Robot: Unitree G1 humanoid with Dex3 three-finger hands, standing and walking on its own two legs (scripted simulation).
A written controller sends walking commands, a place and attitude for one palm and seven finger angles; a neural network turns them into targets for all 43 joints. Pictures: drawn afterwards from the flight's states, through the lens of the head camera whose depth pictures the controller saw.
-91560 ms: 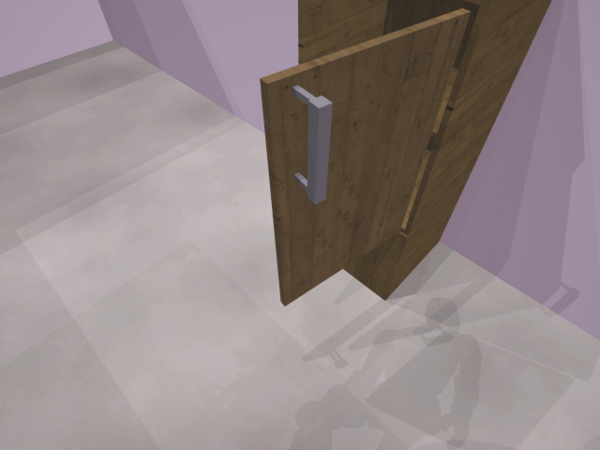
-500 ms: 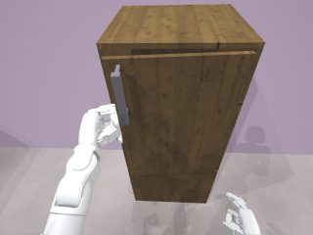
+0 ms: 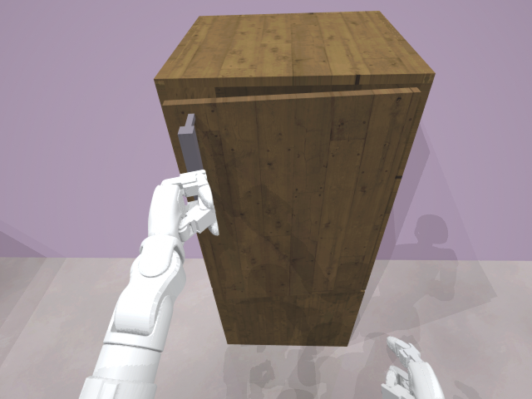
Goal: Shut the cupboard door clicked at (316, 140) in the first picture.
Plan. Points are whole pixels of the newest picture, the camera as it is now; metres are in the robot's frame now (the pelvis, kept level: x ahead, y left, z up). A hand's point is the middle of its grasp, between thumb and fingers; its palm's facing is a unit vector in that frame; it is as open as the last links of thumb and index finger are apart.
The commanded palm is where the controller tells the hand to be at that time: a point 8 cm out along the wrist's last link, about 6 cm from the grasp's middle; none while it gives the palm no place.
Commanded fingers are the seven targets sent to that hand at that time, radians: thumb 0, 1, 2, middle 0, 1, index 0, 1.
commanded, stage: bring the fist close to the handle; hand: left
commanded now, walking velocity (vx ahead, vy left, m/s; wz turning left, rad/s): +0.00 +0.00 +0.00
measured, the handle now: (198, 167) +0.44 +0.16 +0.15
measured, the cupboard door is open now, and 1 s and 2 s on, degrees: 5 0 0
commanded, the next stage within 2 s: push the door shut along its arc in 0.10 s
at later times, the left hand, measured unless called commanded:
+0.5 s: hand (211, 195) +0.35 +0.11 +0.17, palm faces +0.05 -1.00 -0.03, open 3.1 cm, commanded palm +0.33 +0.16 +0.15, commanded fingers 0.00 0.90 0.90 -1.30 -1.50 -1.30 -1.50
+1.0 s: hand (215, 178) +0.40 +0.12 +0.16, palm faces -0.06 -1.00 -0.05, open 3.2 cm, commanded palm +0.42 +0.15 +0.15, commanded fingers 0.00 0.90 0.90 -1.30 -1.50 -1.30 -1.50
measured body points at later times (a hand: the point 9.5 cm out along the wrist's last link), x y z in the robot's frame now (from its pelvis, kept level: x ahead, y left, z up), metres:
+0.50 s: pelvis -0.01 +0.00 +0.00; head -0.04 -0.02 +0.45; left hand +0.34 +0.17 +0.17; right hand +0.17 -0.21 -0.09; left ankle -0.01 +0.14 -0.74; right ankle +0.00 -0.11 -0.74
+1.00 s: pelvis -0.02 +0.01 +0.00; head -0.01 -0.01 +0.45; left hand +0.40 +0.17 +0.16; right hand +0.11 -0.23 -0.12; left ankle -0.01 +0.14 -0.74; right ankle +0.00 -0.11 -0.74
